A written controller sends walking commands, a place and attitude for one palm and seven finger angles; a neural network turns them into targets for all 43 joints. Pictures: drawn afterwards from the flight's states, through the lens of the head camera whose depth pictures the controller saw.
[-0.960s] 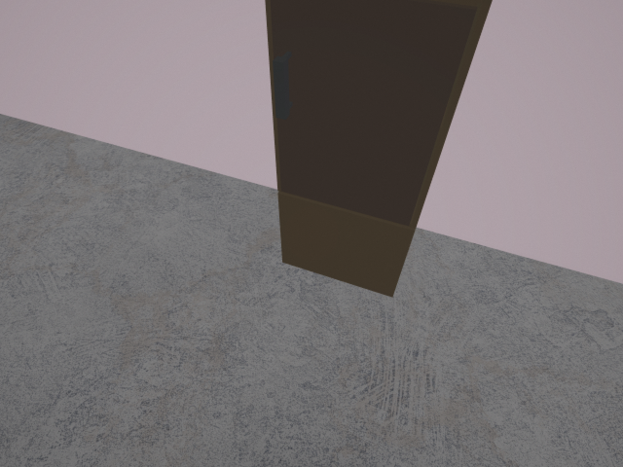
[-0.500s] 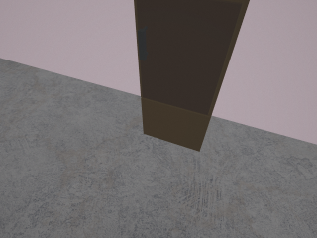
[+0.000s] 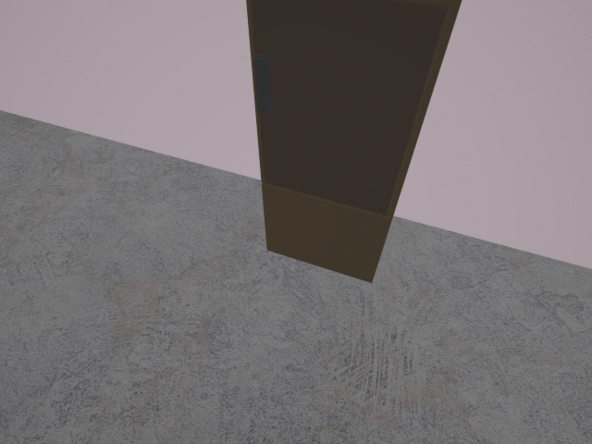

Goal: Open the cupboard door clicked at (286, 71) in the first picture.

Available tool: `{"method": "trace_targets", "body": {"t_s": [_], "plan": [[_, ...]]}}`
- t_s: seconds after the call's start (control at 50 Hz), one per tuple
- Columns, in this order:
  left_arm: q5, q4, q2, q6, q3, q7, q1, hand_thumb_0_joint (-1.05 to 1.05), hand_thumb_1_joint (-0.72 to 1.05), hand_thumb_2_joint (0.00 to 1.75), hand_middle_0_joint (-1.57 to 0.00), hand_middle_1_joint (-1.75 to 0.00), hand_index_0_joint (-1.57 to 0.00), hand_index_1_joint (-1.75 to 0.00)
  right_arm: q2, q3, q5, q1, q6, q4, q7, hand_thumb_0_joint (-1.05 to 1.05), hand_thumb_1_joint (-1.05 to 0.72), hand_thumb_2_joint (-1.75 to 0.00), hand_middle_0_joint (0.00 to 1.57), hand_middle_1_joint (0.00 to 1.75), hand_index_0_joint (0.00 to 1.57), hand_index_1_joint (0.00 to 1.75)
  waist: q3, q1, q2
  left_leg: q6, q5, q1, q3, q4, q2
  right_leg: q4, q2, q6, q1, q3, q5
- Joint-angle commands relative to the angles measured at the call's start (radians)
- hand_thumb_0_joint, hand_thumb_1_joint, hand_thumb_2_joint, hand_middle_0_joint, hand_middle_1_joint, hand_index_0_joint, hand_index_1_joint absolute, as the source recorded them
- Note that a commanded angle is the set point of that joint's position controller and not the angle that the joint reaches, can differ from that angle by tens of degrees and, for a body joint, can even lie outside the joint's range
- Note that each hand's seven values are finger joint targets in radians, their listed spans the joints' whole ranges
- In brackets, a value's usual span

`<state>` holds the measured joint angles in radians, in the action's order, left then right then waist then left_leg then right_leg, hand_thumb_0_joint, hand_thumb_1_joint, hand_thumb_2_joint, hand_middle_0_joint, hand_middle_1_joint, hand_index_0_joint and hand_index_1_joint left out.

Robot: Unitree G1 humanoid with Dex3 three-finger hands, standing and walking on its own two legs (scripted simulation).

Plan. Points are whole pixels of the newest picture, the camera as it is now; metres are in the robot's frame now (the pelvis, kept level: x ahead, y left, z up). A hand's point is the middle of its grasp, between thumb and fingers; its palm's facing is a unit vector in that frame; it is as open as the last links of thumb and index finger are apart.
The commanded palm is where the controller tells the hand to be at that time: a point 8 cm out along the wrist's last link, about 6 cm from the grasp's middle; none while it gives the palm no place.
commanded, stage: turn to face it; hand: left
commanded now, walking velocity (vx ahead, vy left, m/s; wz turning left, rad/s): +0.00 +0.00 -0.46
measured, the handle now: (266, 81) +0.92 +0.13 +0.03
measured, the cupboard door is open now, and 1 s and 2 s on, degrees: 0 0 0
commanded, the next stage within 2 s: take the last steps up to it in 0.60 s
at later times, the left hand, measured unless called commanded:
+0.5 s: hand out of the picture +0.03 +0.19 -0.19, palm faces -0.11 -0.97 -0.22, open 7.3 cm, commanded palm none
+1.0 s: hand out of the picture +0.03 +0.19 -0.19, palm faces -0.14 -0.98 -0.17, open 7.3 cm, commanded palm none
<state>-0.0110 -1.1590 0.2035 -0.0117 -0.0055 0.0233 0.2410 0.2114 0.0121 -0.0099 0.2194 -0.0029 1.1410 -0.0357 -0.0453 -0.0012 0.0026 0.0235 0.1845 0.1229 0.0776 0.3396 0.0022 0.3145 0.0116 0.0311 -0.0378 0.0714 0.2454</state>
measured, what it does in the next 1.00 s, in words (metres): steps on the spot: left foot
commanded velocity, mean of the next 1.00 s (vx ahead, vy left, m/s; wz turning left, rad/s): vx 0.10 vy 0.05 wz -0.20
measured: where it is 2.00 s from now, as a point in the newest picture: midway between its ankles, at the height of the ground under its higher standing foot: (274, 429)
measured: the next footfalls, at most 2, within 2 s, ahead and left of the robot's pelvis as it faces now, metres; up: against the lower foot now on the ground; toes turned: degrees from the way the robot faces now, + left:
left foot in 0.92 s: +0.03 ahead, +0.13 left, +0.00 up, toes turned -9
right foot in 1.20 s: +0.09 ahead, -0.10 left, +0.00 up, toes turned -17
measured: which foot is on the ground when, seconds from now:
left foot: down 0.00-0.58, up 0.60-0.90, down 0.92-1.00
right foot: down 0.00-0.94, up 0.96-1.00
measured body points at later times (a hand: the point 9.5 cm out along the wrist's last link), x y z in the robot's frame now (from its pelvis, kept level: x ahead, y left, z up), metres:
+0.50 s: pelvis -0.02 +0.00 -0.02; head +0.01 -0.01 +0.43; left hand +0.04 +0.24 -0.17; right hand -0.05 -0.24 -0.18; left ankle +0.00 +0.10 -0.75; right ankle -0.05 -0.09 -0.74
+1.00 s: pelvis -0.01 +0.02 -0.01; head +0.00 +0.03 +0.44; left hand +0.04 +0.25 -0.17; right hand -0.03 -0.21 -0.16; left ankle -0.01 +0.14 -0.75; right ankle -0.06 -0.08 -0.73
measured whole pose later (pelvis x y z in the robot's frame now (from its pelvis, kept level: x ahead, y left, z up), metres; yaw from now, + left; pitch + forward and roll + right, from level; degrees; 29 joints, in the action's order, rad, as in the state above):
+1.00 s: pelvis -0.01 +0.02 -0.01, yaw -12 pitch -1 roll +0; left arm -0.03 -1.05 0.16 0.02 -0.05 0.00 0.30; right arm 0.17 -0.03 -0.03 0.29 -0.01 1.03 -0.02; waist -0.02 0.02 -0.02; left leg 0.02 0.32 0.19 0.06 0.53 -0.01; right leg 0.74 0.00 0.03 -0.29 0.01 0.43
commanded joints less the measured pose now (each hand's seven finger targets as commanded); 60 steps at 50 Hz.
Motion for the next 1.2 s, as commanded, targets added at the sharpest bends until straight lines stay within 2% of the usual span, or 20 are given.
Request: {"method": "trace_targets", "body": {"t_s": [0.0, 0.32, 0.4, 0.46, 0.52, 0.56, 0.58, 0.62, 0.68, 0.8, 0.86, 0.88, 0.92, 0.94, 0.98, 1.04, 1.12, 1.14, 1.16, 1.18], "plan": [[0.000, 0.023, 0.123, -0.006, -0.023, 0.009, 0.051, 0.00, 0.90, 0.90, -0.20, -0.30, -0.20, -0.30, 0.124, -0.028, -0.002, 0.038, -0.010, -0.027, -0.009, 0.00, -0.90, -0.90, 0.20, 0.30, 0.20, 0.30, -0.011, -0.006, 0.001, 0.010, -0.185, -0.044, -0.109, -0.028, -0.132, -0.057, -0.133, 0.019, -0.083, -0.125, -0.224], [-0.015, 0.133, 0.104, 0.043, -0.075, 0.000, 0.040, 0.00, 0.90, 0.90, -0.20, -0.30, -0.20, -0.30, 0.088, -0.076, -0.005, 0.062, 0.029, -0.114, -0.020, 0.00, -0.90, -0.90, 0.20, 0.30, 0.20, 0.30, -0.011, -0.014, 0.014, 0.003, 0.008, 0.032, -0.023, 0.132, -0.169, 0.118, -0.097, 0.050, -0.264, -0.242, -0.204], [-0.017, 0.161, 0.069, 0.050, -0.076, -0.008, 0.037, 0.00, 0.90, 0.90, -0.20, -0.30, -0.20, -0.30, 0.136, -0.088, -0.010, 0.067, 0.020, -0.125, -0.023, 0.00, -0.90, -0.90, 0.20, 0.30, 0.20, 0.30, 0.012, 0.000, 0.150, 0.092, 0.033, 0.049, -0.158, -0.018, -0.322, 0.333, -0.007, 0.011, -0.299, -0.138, -0.028], [-0.024, 0.179, 0.046, 0.063, -0.082, -0.014, 0.037, 0.00, 0.90, 0.90, -0.20, -0.30, -0.20, -0.30, 0.155, -0.094, -0.018, 0.041, 0.016, -0.140, -0.019, 0.00, -0.90, -0.90, 0.20, 0.30, 0.20, 0.30, 0.003, 0.012, 0.159, 0.159, 0.039, 0.119, -0.183, -0.069, -0.410, 0.511, -0.021, -0.005, -0.301, -0.080, 0.229], [-0.026, 0.159, 0.039, 0.047, -0.081, -0.016, 0.138, 0.00, 0.90, 0.90, -0.20, -0.30, -0.20, -0.30, 0.148, -0.089, -0.013, -0.023, 0.021, -0.155, -0.014, 0.00, -0.90, -0.90, 0.20, 0.30, 0.20, 0.30, 0.016, 0.068, 0.032, 0.078, -0.027, 0.180, -0.036, 0.126, -0.294, 0.216, -0.032, -0.003, -0.162, -0.086, -0.020], [-0.031, 0.163, 0.173, 0.028, -0.093, -0.001, 0.123, 0.00, 0.90, 0.90, -0.20, -0.30, -0.20, -0.30, 0.052, -0.082, 0.001, -0.010, 0.032, -0.189, 0.000, 0.00, -0.90, -0.90, 0.20, 0.30, 0.20, 0.30, -0.004, 0.041, -0.283, -0.040, 0.338, 0.335, 0.089, 0.464, -0.054, -0.026, -0.318, 0.123, -0.148, -0.465, -0.260], [-0.023, 0.165, 0.166, 0.026, -0.088, 0.007, 0.131, 0.00, 0.90, 0.90, -0.20, -0.30, -0.20, -0.30, 0.056, -0.079, -0.002, -0.049, 0.047, -0.195, -0.001, 0.00, -0.90, -0.90, 0.20, 0.30, 0.20, 0.30, 0.007, 0.060, -0.216, -0.038, 0.404, 0.339, -0.026, 0.599, -0.054, -0.033, -0.333, 0.179, -0.171, -0.496, -0.314], [-0.023, 0.174, 0.132, 0.024, -0.085, 0.019, 0.065, 0.00, 0.90, 0.90, -0.20, -0.30, -0.20, -0.30, 0.058, -0.082, -0.002, -0.027, 0.046, -0.185, -0.004, 0.00, -0.90, -0.90, 0.20, 0.30, 0.20, 0.30, 0.013, 0.017, -0.166, -0.039, 0.324, 0.392, -0.091, 0.729, -0.057, 0.028, -0.295, 0.206, -0.128, -0.454, -0.439], [-0.022, 0.187, 0.136, 0.019, -0.088, 0.021, 0.046, 0.00, 0.90, 0.90, -0.20, -0.30, -0.20, -0.30, 0.040, -0.075, -0.001, -0.014, 0.042, -0.177, -0.004, 0.00, -0.90, -0.90, 0.20, 0.30, 0.20, 0.30, 0.063, 0.008, -0.082, -0.053, 0.276, 0.364, -0.088, 0.696, -0.052, 0.065, -0.256, 0.193, -0.070, -0.357, -0.516], [-0.023, 0.156, 0.119, 0.000, -0.083, 0.003, 0.083, 0.00, 0.90, 0.90, -0.20, -0.30, -0.20, -0.30, 0.028, -0.063, -0.011, 0.020, 0.014, -0.169, 0.020, 0.00, -0.90, -0.90, 0.20, 0.30, 0.20, 0.30, 0.004, 0.028, -0.131, -0.038, 0.245, 0.240, -0.047, 0.313, -0.048, -0.072, -0.235, 0.166, -0.112, -0.384, 0.132], [-0.015, 0.160, 0.113, 0.005, -0.085, -0.008, 0.066, 0.00, 0.90, 0.90, -0.20, -0.30, -0.20, -0.30, 0.040, -0.059, -0.012, 0.117, -0.006, -0.132, 0.022, 0.00, -0.90, -0.90, 0.20, 0.30, 0.20, 0.30, -0.012, -0.004, -0.076, -0.017, 0.157, 0.002, -0.024, 0.068, -0.027, -0.017, -0.167, 0.096, -0.287, -0.297, 0.324], [-0.015, 0.167, 0.083, 0.005, -0.080, -0.014, 0.065, 0.00, 0.90, 0.90, -0.20, -0.30, -0.20, -0.30, 0.071, -0.064, -0.016, 0.160, -0.010, -0.113, 0.016, 0.00, -0.90, -0.90, 0.20, 0.30, 0.20, 0.30, -0.026, -0.020, 0.024, 0.011, 0.197, -0.085, -0.082, 0.044, -0.075, 0.053, -0.108, 0.065, -0.382, -0.235, 0.322], [-0.021, 0.206, 0.026, 0.001, -0.066, -0.024, 0.003, 0.00, 0.90, 0.90, -0.20, -0.30, -0.20, -0.30, 0.158, -0.085, -0.025, 0.265, -0.006, -0.097, 0.011, 0.00, -0.90, -0.90, 0.20, 0.30, 0.20, 0.30, -0.057, -0.065, 0.249, 0.143, 0.473, -0.093, -0.423, -0.123, -0.304, 0.385, 0.014, 0.008, -0.539, -0.007, 0.264], [-0.029, 0.228, 0.033, 0.000, -0.061, -0.021, -0.070, 0.00, 0.90, 0.90, -0.20, -0.30, -0.20, -0.30, 0.137, -0.081, -0.026, 0.291, -0.009, -0.093, 0.012, 0.00, -0.90, -0.90, 0.20, 0.30, 0.20, 0.30, -0.124, -0.086, 0.264, 0.193, 0.482, -0.052, -0.496, -0.198, -0.338, 0.559, 0.001, 0.011, -0.603, -0.009, 0.281], [-0.024, 0.235, 0.032, -0.009, -0.058, -0.031, -0.093, 0.00, 0.90, 0.90, -0.20, -0.30, -0.20, -0.30, 0.107, -0.065, -0.019, 0.243, -0.017, -0.108, 0.010, 0.00, -0.90, -0.90, 0.20, 0.30, 0.20, 0.30, -0.150, -0.050, 0.147, 0.202, 0.314, -0.001, -0.423, -0.194, -0.309, 0.672, -0.064, 0.016, -0.608, -0.054, 0.219], [-0.016, 0.217, 0.012, -0.015, -0.052, -0.040, -0.047, 0.00, 0.90, 0.90, -0.20, -0.30, -0.20, -0.30, 0.100, -0.057, -0.018, 0.195, -0.029, -0.107, 0.005, 0.00, -0.90, -0.90, 0.20, 0.30, 0.20, 0.30, -0.059, -0.010, 0.131, 0.178, 0.073, -0.005, -0.265, -0.127, -0.238, 0.515, -0.070, 0.002, -0.454, -0.012, 0.187], [-0.015, 0.167, 0.005, -0.014, -0.060, -0.038, 0.090, 0.00, 0.90, 0.90, -0.20, -0.30, -0.20, -0.30, 0.097, -0.055, -0.008, 0.172, -0.024, -0.086, 0.010, 0.00, -0.90, -0.90, 0.20, 0.30, 0.20, 0.30, -0.054, 0.059, 0.076, 0.133, 0.166, 0.186, -0.159, -0.030, -0.160, 0.265, -0.025, -0.003, -0.129, 0.051, 0.042], [-0.019, 0.141, 0.028, -0.017, -0.072, -0.032, 0.163, 0.00, 0.90, 0.90, -0.20, -0.30, -0.20, -0.30, 0.079, -0.055, -0.002, 0.165, -0.026, -0.087, 0.012, 0.00, -0.90, -0.90, 0.20, 0.30, 0.20, 0.30, -0.045, 0.089, 0.013, 0.103, 0.221, 0.294, -0.117, 0.066, -0.115, 0.190, -0.047, 0.008, 0.020, 0.008, 0.036], [-0.027, 0.117, 0.098, -0.027, -0.086, -0.023, 0.263, 0.00, 0.90, 0.90, -0.20, -0.30, -0.20, -0.30, 0.041, -0.051, 0.009, 0.179, -0.030, -0.100, 0.017, 0.00, -0.90, -0.90, 0.20, 0.30, 0.20, 0.30, -0.012, 0.127, -0.147, 0.058, 0.272, 0.449, -0.023, 0.290, -0.014, 0.057, -0.217, 0.067, 0.174, -0.239, 0.238], [-0.024, 0.099, 0.184, -0.029, -0.107, -0.014, 0.347, 0.00, 0.90, 0.90, -0.20, -0.30, -0.20, -0.30, 0.023, -0.051, 0.004, 0.161, -0.032, -0.136, 0.022, 0.00, -0.90, -0.90, 0.20, 0.30, 0.20, 0.30, 0.008, 0.150, -0.292, 0.024, 0.408, 0.543, 0.019, 0.560, 0.028, -0.150, -0.455, 0.166, 0.182, -0.581, 0.406]]}}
